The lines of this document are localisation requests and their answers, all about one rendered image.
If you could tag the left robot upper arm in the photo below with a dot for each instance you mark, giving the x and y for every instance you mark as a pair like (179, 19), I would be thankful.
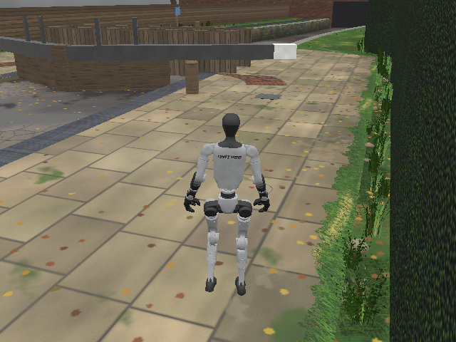
(206, 150)

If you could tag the left robot hand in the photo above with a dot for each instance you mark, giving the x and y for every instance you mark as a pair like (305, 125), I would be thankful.
(192, 202)

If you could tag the robot left thigh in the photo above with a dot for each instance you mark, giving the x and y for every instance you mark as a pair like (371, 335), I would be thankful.
(211, 214)

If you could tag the right robot upper arm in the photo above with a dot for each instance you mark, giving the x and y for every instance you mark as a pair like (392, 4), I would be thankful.
(252, 152)

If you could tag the humanoid robot head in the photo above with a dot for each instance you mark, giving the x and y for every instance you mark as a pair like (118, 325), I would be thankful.
(230, 124)

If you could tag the right robot hand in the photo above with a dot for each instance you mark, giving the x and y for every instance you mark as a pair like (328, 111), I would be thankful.
(260, 202)

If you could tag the right robot forearm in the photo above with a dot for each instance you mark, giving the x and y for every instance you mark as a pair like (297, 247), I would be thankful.
(261, 188)

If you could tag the left robot forearm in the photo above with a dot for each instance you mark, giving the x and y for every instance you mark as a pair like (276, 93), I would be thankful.
(194, 186)

